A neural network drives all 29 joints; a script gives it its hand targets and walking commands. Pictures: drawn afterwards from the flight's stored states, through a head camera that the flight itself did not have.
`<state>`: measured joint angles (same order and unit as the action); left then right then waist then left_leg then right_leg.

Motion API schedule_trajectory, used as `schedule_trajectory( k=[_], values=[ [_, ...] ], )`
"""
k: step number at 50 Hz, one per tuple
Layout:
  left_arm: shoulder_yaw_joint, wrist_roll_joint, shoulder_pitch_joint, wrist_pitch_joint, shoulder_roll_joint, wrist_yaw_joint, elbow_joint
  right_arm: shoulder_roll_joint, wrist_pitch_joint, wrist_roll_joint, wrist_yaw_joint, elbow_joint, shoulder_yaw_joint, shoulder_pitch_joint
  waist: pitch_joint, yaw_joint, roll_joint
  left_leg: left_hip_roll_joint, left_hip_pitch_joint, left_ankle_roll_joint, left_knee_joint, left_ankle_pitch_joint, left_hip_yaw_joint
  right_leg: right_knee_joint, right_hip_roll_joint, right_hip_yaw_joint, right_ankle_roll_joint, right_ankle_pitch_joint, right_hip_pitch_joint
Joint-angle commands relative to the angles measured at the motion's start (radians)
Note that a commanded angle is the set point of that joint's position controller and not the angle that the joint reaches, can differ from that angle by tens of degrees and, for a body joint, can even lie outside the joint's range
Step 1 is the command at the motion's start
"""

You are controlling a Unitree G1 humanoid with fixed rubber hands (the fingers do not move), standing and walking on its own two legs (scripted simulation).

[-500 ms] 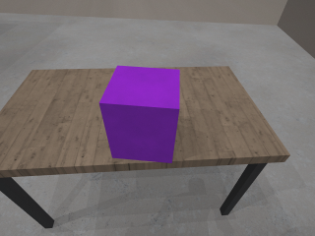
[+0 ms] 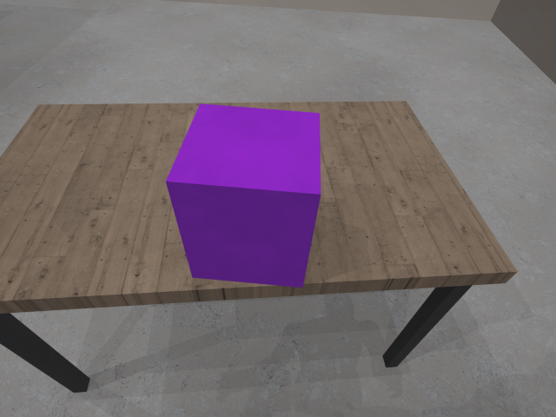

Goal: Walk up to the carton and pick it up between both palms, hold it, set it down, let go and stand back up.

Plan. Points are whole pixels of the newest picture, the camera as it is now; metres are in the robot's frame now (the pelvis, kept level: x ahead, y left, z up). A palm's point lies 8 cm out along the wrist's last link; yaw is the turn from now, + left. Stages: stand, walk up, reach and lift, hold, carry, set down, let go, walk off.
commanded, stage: stand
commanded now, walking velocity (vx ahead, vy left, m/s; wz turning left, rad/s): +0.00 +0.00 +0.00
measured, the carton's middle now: (253, 198) +0.48 +0.03 +0.03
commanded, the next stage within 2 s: none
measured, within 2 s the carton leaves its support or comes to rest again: neither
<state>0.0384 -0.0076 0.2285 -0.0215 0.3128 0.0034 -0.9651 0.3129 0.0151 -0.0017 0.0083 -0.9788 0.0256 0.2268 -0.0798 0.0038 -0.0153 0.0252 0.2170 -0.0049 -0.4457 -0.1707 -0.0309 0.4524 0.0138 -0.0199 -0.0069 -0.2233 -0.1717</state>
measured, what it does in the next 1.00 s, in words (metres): shifts its weight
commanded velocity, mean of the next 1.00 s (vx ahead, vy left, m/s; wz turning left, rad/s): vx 0.00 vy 0.00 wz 0.00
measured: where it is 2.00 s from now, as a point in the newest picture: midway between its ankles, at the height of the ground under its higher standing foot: outside the picture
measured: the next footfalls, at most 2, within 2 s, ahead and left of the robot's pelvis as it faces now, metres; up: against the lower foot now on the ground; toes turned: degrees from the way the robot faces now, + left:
none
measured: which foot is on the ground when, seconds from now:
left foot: down 0.00-1.00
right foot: down 0.00-1.00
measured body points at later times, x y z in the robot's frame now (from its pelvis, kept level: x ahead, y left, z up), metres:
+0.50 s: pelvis +0.05 +0.00 +0.01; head +0.06 +0.00 +0.46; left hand +0.10 +0.28 -0.13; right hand +0.11 -0.29 -0.13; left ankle +0.05 +0.12 -0.74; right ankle +0.02 -0.12 -0.74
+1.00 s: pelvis +0.07 -0.01 +0.01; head +0.08 -0.01 +0.46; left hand +0.12 +0.28 -0.13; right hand +0.13 -0.30 -0.13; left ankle +0.05 +0.12 -0.74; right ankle +0.02 -0.12 -0.74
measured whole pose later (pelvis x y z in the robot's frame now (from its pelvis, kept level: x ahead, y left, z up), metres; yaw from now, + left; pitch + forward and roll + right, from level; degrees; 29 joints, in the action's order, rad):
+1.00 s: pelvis +0.07 -0.01 +0.01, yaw +1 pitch -3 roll +0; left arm 0.03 0.01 0.17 -0.03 0.30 -0.03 -1.10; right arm 0.31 0.02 0.00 -0.03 -1.12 0.02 0.15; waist -0.07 0.00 0.00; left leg 0.02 0.08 -0.02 -0.35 -0.22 -0.02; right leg 0.32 0.01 -0.03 0.00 -0.26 -0.02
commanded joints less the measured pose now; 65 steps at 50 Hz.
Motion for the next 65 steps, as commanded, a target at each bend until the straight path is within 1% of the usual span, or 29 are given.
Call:
schedule_trajectory(
  k=[1, 4, 7, 8, 11, 13, 14, 18, 20, 21, 25, 27, 31, 33, 35, 36, 38, 39, 40, 45, 50, 51, 55, 57, 59, 60, 63, 64, 65],
  values=[
    [0.043, 0.003, -0.007, -0.02, 0.228, -0.017, 0.049, 0.217, 0.02, 0.004, -0.014, 0.054, 0.043, -0.002, 0.065, 0.002, 0.026, 0.105, -0.04, 0.033, 0.141, -0.021, 0.116, -0.135, 0.102, 0.092, 0.032, -0.014, 0.006],
    [0.036, 0.007, -0.002, -0.024, 0.193, -0.022, 0.019, 0.218, 0.027, 0.0, -0.016, 0.035, 0.041, 0.005, 0.063, 0.005, 0.055, 0.102, -0.043, 0.029, 0.124, 0.04, 0.101, -0.128, 0.104, 0.089, 0.026, 0.045, 0.04],
    [0.041, 0.011, -0.038, -0.021, 0.208, -0.023, 0.011, 0.211, 0.023, 0.009, -0.028, 0.018, 0.039, -0.01, 0.045, -0.009, -0.032, 0.103, -0.062, 0.018, 0.126, 0.102, 0.105, -0.147, 0.113, 0.1, 0.032, 0.1, 0.032],
    [0.031, 0.008, -0.011, -0.024, 0.195, -0.026, 0.004, 0.218, 0.021, -0.002, -0.022, 0.017, 0.034, -0.041, 0.048, -0.019, 0.028, 0.11, -0.057, 0.024, 0.124, 0.092, 0.108, -0.159, 0.111, 0.096, 0.025, 0.076, 0.039],
    [0.032, 0.015, -0.061, -0.019, 0.209, -0.016, 0.001, 0.23, 0.023, 0.01, -0.027, -0.004, 0.036, -0.024, 0.076, 0.012, 0.009, 0.108, -0.097, 0.018, 0.123, 0.112, 0.099, -0.158, 0.115, 0.092, 0.016, 0.107, 0.059],
    [0.032, 0.017, -0.015, -0.026, 0.214, -0.026, -0.016, 0.221, 0.017, 0.003, -0.03, 0.002, 0.029, -0.042, 0.052, -0.023, -0.016, 0.124, -0.077, 0.03, 0.14, 0.122, 0.115, -0.162, 0.127, 0.103, 0.024, 0.14, 0.079],
    [0.034, 0.019, -0.048, -0.024, 0.228, -0.032, -0.029, 0.195, 0.019, 0.005, -0.028, -0.009, 0.03, -0.06, 0.034, -0.005, -0.018, 0.116, -0.062, 0.022, 0.15, 0.103, 0.118, -0.163, 0.133, 0.1, 0.017, 0.135, 0.062],
    [0.032, 0.011, -0.048, -0.017, 0.196, -0.034, -0.032, 0.209, 0.017, 0.01, -0.03, -0.023, 0.024, -0.079, 0.084, -0.006, 0.043, 0.109, -0.114, 0.008, 0.144, 0.126, 0.091, -0.164, 0.125, 0.09, 0.015, 0.16, 0.088],
    [0.028, 0.016, -0.044, -0.022, 0.198, -0.04, -0.034, 0.218, 0.025, 0.004, -0.03, -0.047, 0.031, -0.059, 0.084, -0.008, 0.028, 0.121, -0.117, 0.023, 0.141, 0.155, 0.114, -0.174, 0.13, 0.085, 0.018, 0.201, 0.096],
    [0.023, 0.009, -0.076, -0.025, 0.206, -0.038, -0.04, 0.199, 0.023, 0.005, -0.037, -0.038, 0.026, -0.075, 0.064, -0.003, -0.038, 0.129, -0.128, 0.02, 0.132, 0.204, 0.12, -0.17, 0.126, 0.08, 0.016, 0.232, 0.062],
    [0.027, 0.013, -0.037, -0.028, 0.18, -0.039, -0.056, 0.2, 0.022, 0.014, -0.038, -0.062, 0.028, -0.046, 0.072, 0.005, 0.058, 0.119, -0.136, 0.021, 0.129, 0.206, 0.107, -0.176, 0.13, 0.084, 0.017, 0.246, 0.091],
    [0.032, 0.017, -0.039, -0.027, 0.202, -0.036, -0.063, 0.204, 0.026, -0.001, -0.039, -0.066, 0.027, -0.073, 0.086, -0.014, -0.021, 0.121, -0.145, 0.016, 0.135, 0.218, 0.102, -0.172, 0.123, 0.073, 0.015, 0.247, 0.108],
    [0.032, 0.019, -0.036, -0.021, 0.192, -0.038, -0.059, 0.207, 0.024, 0.018, -0.039, -0.076, 0.031, -0.045, 0.045, -0.005, 0.054, 0.118, -0.138, 0.011, 0.138, 0.234, 0.1, -0.179, 0.131, 0.081, 0.014, 0.239, 0.087],
    [0.033, 0.012, -0.042, -0.026, 0.211, -0.041, -0.076, 0.219, 0.023, 0.008, -0.047, -0.084, 0.036, -0.035, 0.055, 0.003, -0.03, 0.13, -0.145, 0.026, 0.134, 0.223, 0.119, -0.183, 0.133, 0.078, 0.017, 0.258, 0.074],
    [0.033, 0.012, -0.04, -0.03, 0.226, -0.038, -0.09, 0.203, 0.023, 0.012, -0.042, -0.075, 0.033, -0.046, 0.075, 0.009, -0.007, 0.121, -0.177, 0.015, 0.133, 0.257, 0.103, -0.167, 0.135, 0.076, 0.009, 0.313, 0.092],
    [0.033, 0.014, -0.011, -0.032, 0.198, -0.039, -0.09, 0.186, 0.019, 0.007, -0.043, -0.068, 0.026, -0.069, 0.107, -0.012, 0.053, 0.122, -0.169, 0.015, 0.119, 0.272, 0.086, -0.17, 0.139, 0.072, 0.009, 0.318, 0.123],
    [0.022, 0.023, -0.032, -0.026, 0.185, -0.042, -0.075, 0.21, 0.022, 0.004, -0.045, -0.075, 0.032, -0.083, 0.086, -0.009, 0.008, 0.116, -0.141, 0.015, 0.124, 0.279, 0.089, -0.165, 0.135, 0.057, 0.001, 0.331, 0.135],
    [0.034, 0.017, -0.03, -0.023, 0.2, -0.047, -0.083, 0.188, 0.022, 0.003, -0.048, -0.075, 0.026, -0.075, 0.116, -0.001, 0.043, 0.114, -0.163, 0.014, 0.12, 0.285, 0.088, -0.155, 0.142, 0.059, 0.007, 0.36, 0.139],
    [0.038, 0.022, -0.048, -0.028, 0.213, -0.048, -0.076, 0.215, 0.025, -0.002, -0.047, -0.075, 0.035, -0.104, 0.108, -0.01, -0.009, 0.114, -0.145, 0.018, 0.117, 0.306, 0.103, -0.168, 0.13, 0.059, 0.004, 0.377, 0.14],
    [0.031, 0.011, -0.044, -0.022, 0.216, -0.048, -0.075, 0.229, 0.027, -0.003, -0.056, -0.093, 0.041, -0.049, 0.129, 0.004, 0.017, 0.128, -0.215, 0.014, 0.107, 0.353, 0.088, -0.152, 0.147, 0.058, 0.015, 0.432, 0.121],
    [0.044, 0.012, -0.048, -0.02, 0.202, -0.053, -0.097, 0.193, 0.026, -0.003, -0.057, -0.099, 0.03, -0.082, 0.071, -0.011, 0.046, 0.123, -0.139, 0.016, 0.143, 0.31, 0.097, -0.171, 0.146, 0.066, 0.019, 0.345, 0.155],
    [0.022, 0.013, -0.054, -0.021, 0.178, -0.044, -0.078, 0.204, 0.024, 0.009, -0.054, -0.091, 0.035, -0.063, 0.085, -0.004, -0.021, 0.122, -0.178, 0.011, 0.133, 0.314, 0.104, -0.159, 0.132, 0.059, 0.019, 0.35, 0.127],
    [0.044, 0.012, -0.048, -0.02, 0.231, -0.047, -0.091, 0.196, 0.023, 0.004, -0.046, -0.107, 0.028, -0.058, 0.067, -0.009, 0.032, 0.12, -0.157, 0.01, 0.12, 0.293, 0.1, -0.17, 0.134, 0.05, 0.011, 0.379, 0.136],
    [0.032, 0.017, -0.053, -0.016, 0.188, -0.045, -0.103, 0.203, 0.021, 0.007, -0.051, -0.11, 0.033, -0.049, 0.066, 0.003, -0.021, 0.12, -0.187, 0.009, 0.148, 0.278, 0.097, -0.178, 0.129, 0.054, 0.014, 0.336, 0.12],
    [0.026, 0.014, -0.051, -0.019, 0.173, -0.039, -0.104, 0.229, 0.021, 0.005, -0.051, -0.123, 0.044, -0.014, 0.028, 0.015, 0.025, 0.121, -0.138, 0.014, 0.142, 0.261, 0.087, -0.207, 0.138, 0.068, 0.011, 0.303, 0.127],
    [0.033, 0.021, -0.03, -0.02, 0.183, -0.04, -0.109, 0.181, 0.023, 0.004, -0.052, -0.122, 0.02, -0.046, 0.018, -0.01, 0.019, 0.126, -0.11, 0.019, 0.149, 0.247, 0.106, -0.211, 0.134, 0.059, 0.007, 0.287, 0.144],
    [0.033, 0.009, -0.059, -0.029, 0.179, -0.041, -0.088, 0.176, 0.025, 0.003, -0.052, -0.1, 0.026, -0.073, 0.059, -0.012, -0.019, 0.129, -0.156, 0.015, 0.151, 0.278, 0.106, -0.182, 0.142, 0.067, 0.017, 0.315, 0.132],
    [0.023, 0.01, -0.026, -0.026, 0.163, -0.048, -0.091, 0.203, 0.021, 0.004, -0.044, -0.104, 0.026, -0.06, 0.091, -0.024, 0.02, 0.121, -0.163, 0.013, 0.149, 0.262, 0.087, -0.173, 0.142, 0.06, 0.013, 0.341, 0.163],
    [0.013, 0.018, -0.009, -0.021, 0.154, -0.046, -0.103, 0.171, 0.019, 0.014, -0.049, -0.099, 0.021, -0.045, 0.081, 0.004, 0.008, 0.118, -0.176, 0.02, 0.136, 0.23, 0.087, -0.19, 0.141, 0.068, 0.011, 0.321, 0.128]
  ],
)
